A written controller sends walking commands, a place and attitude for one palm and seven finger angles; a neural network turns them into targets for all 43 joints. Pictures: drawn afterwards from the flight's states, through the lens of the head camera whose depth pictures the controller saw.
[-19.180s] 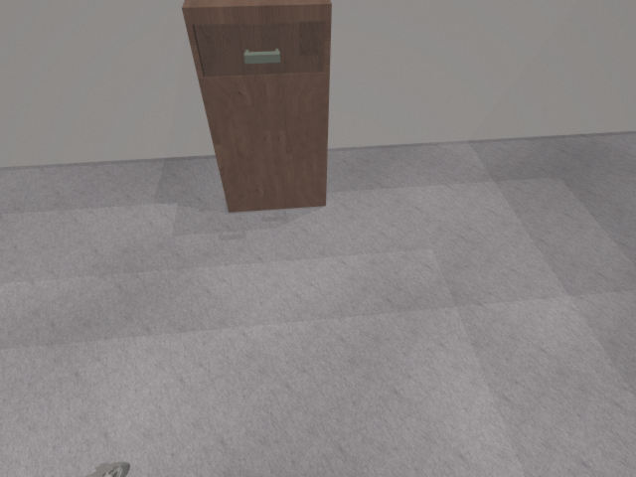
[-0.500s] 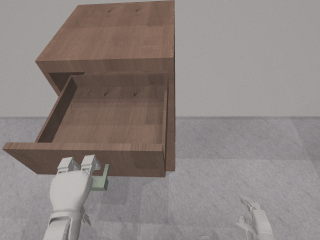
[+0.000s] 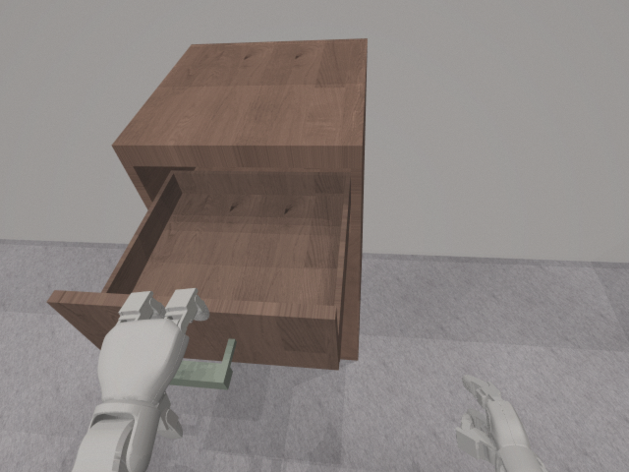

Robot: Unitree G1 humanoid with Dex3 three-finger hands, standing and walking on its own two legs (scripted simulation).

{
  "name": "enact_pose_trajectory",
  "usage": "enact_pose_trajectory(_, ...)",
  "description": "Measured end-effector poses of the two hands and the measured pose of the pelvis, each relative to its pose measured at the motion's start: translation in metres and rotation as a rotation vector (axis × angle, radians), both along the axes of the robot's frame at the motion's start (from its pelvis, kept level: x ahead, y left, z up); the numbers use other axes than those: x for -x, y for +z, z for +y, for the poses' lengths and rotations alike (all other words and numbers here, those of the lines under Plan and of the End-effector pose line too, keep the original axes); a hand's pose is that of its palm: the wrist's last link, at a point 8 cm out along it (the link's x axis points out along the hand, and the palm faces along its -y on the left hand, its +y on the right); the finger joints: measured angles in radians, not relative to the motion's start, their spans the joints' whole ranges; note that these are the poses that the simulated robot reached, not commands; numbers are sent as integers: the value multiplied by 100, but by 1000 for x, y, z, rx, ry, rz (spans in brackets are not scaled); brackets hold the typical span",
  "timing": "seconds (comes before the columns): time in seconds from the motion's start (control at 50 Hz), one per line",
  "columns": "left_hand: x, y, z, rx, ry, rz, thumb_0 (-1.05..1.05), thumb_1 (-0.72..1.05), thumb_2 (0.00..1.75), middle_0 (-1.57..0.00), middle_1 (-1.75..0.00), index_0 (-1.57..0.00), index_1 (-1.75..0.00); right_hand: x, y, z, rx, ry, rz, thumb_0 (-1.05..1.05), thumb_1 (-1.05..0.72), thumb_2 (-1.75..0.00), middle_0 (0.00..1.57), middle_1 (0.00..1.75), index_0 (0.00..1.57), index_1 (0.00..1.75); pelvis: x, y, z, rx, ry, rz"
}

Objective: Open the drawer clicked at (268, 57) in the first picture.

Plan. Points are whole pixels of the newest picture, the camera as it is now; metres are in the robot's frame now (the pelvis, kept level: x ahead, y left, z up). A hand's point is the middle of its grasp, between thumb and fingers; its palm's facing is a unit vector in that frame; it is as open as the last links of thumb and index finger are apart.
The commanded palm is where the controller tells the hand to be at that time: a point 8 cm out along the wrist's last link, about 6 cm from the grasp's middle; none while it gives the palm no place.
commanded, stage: lift the hand off the handle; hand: left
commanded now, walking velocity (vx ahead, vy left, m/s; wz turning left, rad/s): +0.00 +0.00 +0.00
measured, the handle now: (194, 358) +0.25 +0.23 -0.04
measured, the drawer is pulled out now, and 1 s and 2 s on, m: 0.30 0.30 0.30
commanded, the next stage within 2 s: draw the hand back to the body in 0.56 s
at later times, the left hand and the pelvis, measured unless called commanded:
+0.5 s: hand (137, 324) +0.22 +0.23 +0.12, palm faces +0.15 -0.09 -0.99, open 13.8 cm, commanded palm +0.18 +0.23 +0.17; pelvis +0.01 +0.01 +0.01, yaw +0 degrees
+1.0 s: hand (114, 336) +0.21 +0.25 +0.12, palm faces +0.12 -0.09 -0.99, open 13.8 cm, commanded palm +0.17 +0.24 +0.17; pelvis +0.00 +0.01 +0.02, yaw +0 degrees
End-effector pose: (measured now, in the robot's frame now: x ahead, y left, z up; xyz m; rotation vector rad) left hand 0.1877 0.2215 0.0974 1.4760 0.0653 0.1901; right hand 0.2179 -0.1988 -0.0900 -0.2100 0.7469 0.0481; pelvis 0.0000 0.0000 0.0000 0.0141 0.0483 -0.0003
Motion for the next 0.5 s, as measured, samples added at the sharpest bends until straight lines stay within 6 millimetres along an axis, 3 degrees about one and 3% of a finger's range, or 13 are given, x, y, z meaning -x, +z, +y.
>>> enact_pose_trajectory(0.5, -8, 72, 15, 2, -16, -61, 0, -49, 30, -32, -120, -32, -121, -7, 16, 11, -22, 29, 14, 1, -91, -89, 20, 30, 20, 30, -5, 15, 8, 13, -3, -74)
